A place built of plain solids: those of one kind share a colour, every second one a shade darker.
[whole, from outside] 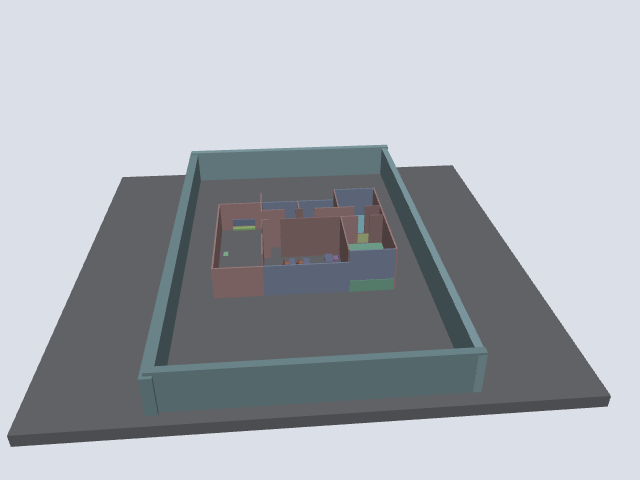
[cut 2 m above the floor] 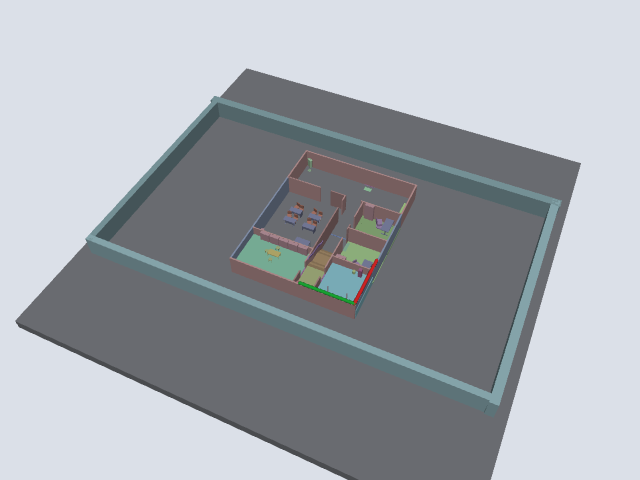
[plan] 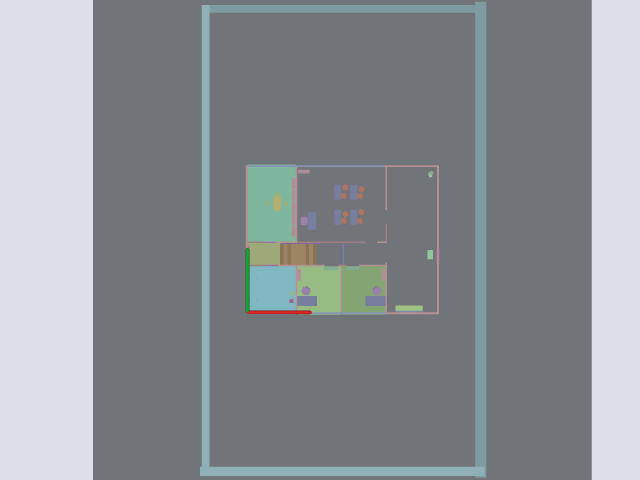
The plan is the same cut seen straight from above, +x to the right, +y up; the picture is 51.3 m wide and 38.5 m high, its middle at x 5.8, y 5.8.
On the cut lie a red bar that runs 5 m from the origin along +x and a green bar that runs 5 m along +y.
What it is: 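A split-level school wing of the 2010s; 15.2 x 11.7 m, ceiling 2.92 m, its west end 1.11 m higher up one straight flight of 7 risers of 0.158 m in its corridor, a corridor of 1.86 m, a front door of 0.86 to 0.98 x 2.1 m, inner doorways of 0.90 to 1.12 m, pupils' tables 0.64 m and their chairs 0.38 m, a teacher's desk 0.73 m, notice boards and coat hooks at a child's height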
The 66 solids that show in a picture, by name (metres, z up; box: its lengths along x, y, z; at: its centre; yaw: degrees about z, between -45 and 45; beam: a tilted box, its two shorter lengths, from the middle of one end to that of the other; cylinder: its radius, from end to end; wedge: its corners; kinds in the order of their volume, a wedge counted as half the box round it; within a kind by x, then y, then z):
{
 "ring_hedge_1": {"box": [0.63, 37.67, 3.32], "at": [-3.37, 5.83, 1.61]},
 "ring_hedge_2": {"box": [22.83, 0.76, 3.46], "at": [7.59, -12.76, 1.68]},
 "ring_hedge_3": {"box": [22.55, 0.62, 3.53], "at": [7.59, 24.34, 1.71]},
 "ring_hedge_4": {"box": [0.88, 38.17, 3.26], "at": [18.69, 5.83, 1.58]},
 "wall_1": {"box": [0.15, 11.95, 4.08], "at": [-0.07, 5.83, 1.99]},
 "wall_2": {"box": [1.25, 0.12, 4.08], "at": [0.62, 5.62, 1.99]},
 "wall_3": {"box": [1.4, 0.12, 4.08], "at": [0.7, 3.76, 1.99]},
 "wall_4": {"box": [1.62, 0.12, 4.08], "at": [3.1, 5.62, 1.99]},
 "wall_5": {"box": [1.51, 0.12, 4.08], "at": [3.16, 3.76, 1.99]},
 "wall_6": {"box": [0.12, 3.76, 4.08], "at": [3.91, 1.88, 1.99]},
 "wall_7": {"box": [0.12, 6.03, 4.08], "at": [3.91, 8.63, 1.99]},
 "wall_8": {"box": [2.28, 0.12, 4.08], "at": [5.05, 3.76, 1.99]},
 "wall_9": {"box": [5.53, 0.12, 4.08], "at": [6.68, 5.62, 1.99]},
 "wall_10": {"box": [0.12, 3.76, 2.97], "at": [7.51, 1.88, 1.44]},
 "wall_11": {"box": [0.7, 0.12, 4.08], "at": [7.61, 3.76, 1.99]},
 "wall_12": {"box": [2.16, 0.12, 4.08], "at": [10.03, 3.76, 1.99]},
 "wall_13": {"box": [0.73, 0.12, 4.08], "at": [10.74, 5.62, 1.99]},
 "wall_14": {"box": [0.12, 4.01, 4.08], "at": [11.11, 2.0, 1.99]},
 "wall_15": {"box": [0.12, 1.6, 4.08], "at": [11.11, 6.33, 1.99]},
 "wall_16": {"box": [0.12, 3.44, 4.08], "at": [11.11, 9.93, 1.99]},
 "wall_17": {"box": [4.38, 0.15, 2.97], "at": [13.15, -0.07, 1.44]},
 "wall_18": {"box": [4.38, 0.15, 2.97], "at": [13.15, 11.72, 1.44]},
 "wall_19": {"box": [0.15, 11.95, 2.97], "at": [15.27, 5.83, 1.44]},
 "split_lounge_level_1": {"box": [3.85, 6.17, 1.16], "at": [1.93, 8.77, 0.53]},
 "split_kitchen_level_1": {"box": [3.85, 3.9, 1.16], "at": [1.93, 1.75, 0.53]},
 "glazing_1": {"box": [3.91, 0.15, 4.08], "at": [1.96, -0.07, 1.99]},
 "glazing_2": {"box": [3.91, 0.15, 4.08], "at": [1.96, 11.72, 1.99]},
 "glazing_3": {"box": [3.6, 0.15, 2.97], "at": [5.71, -0.07, 1.44]},
 "glazing_4": {"box": [7.2, 0.15, 2.97], "at": [7.51, 11.72, 1.44]},
 "glazing_5": {"box": [3.6, 0.15, 2.97], "at": [9.31, -0.07, 1.44]},
 "scell_level_1": {"box": [2.22, 0.3, 0.2], "at": [5.08, 3.55, 0.05]},
 "scell_level_2": {"box": [3.48, 3.6, 0.2], "at": [5.71, 1.6, 0.05]},
 "scell_level_3": {"box": [3.48, 3.6, 0.2], "at": [9.31, 1.6, 0.05]},
 "scell_level_4": {"box": [2.1, 0.3, 0.2], "at": [10.0, 3.55, 0.05]},
 "split_corridor_level_1": {"box": [2.6, 1.74, 1.16], "at": [1.3, 4.69, 0.53]},
 "shelf_1": {"box": [0.3, 0.9, 1.35], "at": [3.69, 6.52, 1.73]},
 "shelf_2": {"box": [0.3, 0.9, 1.35], "at": [3.69, 7.47, 1.73]},
 "shelf_3": {"box": [0.3, 0.9, 1.35], "at": [3.69, 8.42, 1.73]},
 "shelf_4": {"box": [0.3, 0.9, 1.35], "at": [3.69, 9.37, 1.73]},
 "shelf_5": {"box": [0.3, 0.9, 1.35], "at": [3.69, 10.32, 1.73]},
 "shelf_6": {"box": [0.3, 0.9, 1.95], "at": [4.13, 3.01, 1.07]},
 "shelf_7": {"box": [0.9, 0.3, 0.95], "at": [4.51, 11.28, 0.42]},
 "shelf_8": {"box": [0.3, 0.9, 1.95], "at": [10.89, 3.01, 1.07]},
 "split_steps_1": {"box": [0.29, 1.74, 0.52], "at": [2.75, 4.69, 0.84]},
 "split_steps_2": {"box": [0.29, 1.74, 0.37], "at": [3.04, 4.69, 0.77]},
 "split_steps_3": {"box": [0.29, 1.74, 0.21], "at": [3.33, 4.69, 0.69]},
 "split_steps_4": {"box": [1.18, 1.74, 0.68], "at": [4.07, 4.69, 0.29]},
 "split_steps_5": {"box": [0.29, 1.74, 0.52], "at": [4.8, 4.69, 0.21]},
 "split_steps_6": {"box": [0.29, 1.74, 0.37], "at": [5.09, 4.69, 0.13]},
 "split_steps_7": {"box": [0.29, 1.74, 0.21], "at": [5.39, 4.69, 0.05]},
 "desk_1": {"box": [1.6, 0.8, 0.07], "at": [4.77, 0.9, 0.84]},
 "desk_2": {"box": [0.7, 1.4, 0.07], "at": [5.16, 7.33, 0.69]},
 "desk_3": {"box": [0.55, 1.2, 0.07], "at": [7.21, 7.63, 0.6]},
 "desk_4": {"box": [0.55, 1.2, 0.07], "at": [7.21, 9.63, 0.6]},
 "desk_5": {"box": [0.55, 1.2, 0.07], "at": [8.51, 7.63, 0.6]},
 "desk_6": {"box": [0.55, 1.2, 0.07], "at": [8.51, 9.63, 0.6]},
 "desk_7": {"box": [1.6, 0.8, 0.07], "at": [10.25, 0.9, 0.84]},
 "task_chair_1": {"box": [0.48, 0.68, 0.26], "at": [4.51, 7.33, 0.58], "yaw": -3.1},
 "task_chair_2": {"box": [0.68, 0.48, 0.26], "at": [4.67, 1.72, 0.73], "yaw": -28.1},
 "task_chair_3": {"box": [0.68, 0.48, 0.26], "at": [10.35, 1.72, 0.73], "yaw": 28.2},
 "bench_upholstered_1": {"box": [2.2, 0.5, 0.2], "at": [12.95, 0.3, 0.3]},
 "hall_coat_hooks_1": {"box": [2.23, 0.12, 0.68], "at": [12.96, 0.06, 0.85]},
 "scell_steps_1": {"box": [1.07, 0.3, 0.2], "at": [6.72, 3.55, 0.05]},
 "scell_steps_2": {"box": [0.99, 0.3, 0.2], "at": [8.45, 3.55, 0.05]},
 "coffee_table_1": {"box": [0.58, 1.12, 0.07], "at": [2.36, 8.73, 1.47]},
 "doormat_hold_1": {"box": [0.45, 0.75, 0.06], "at": [14.64, 4.62, -0.02]}
}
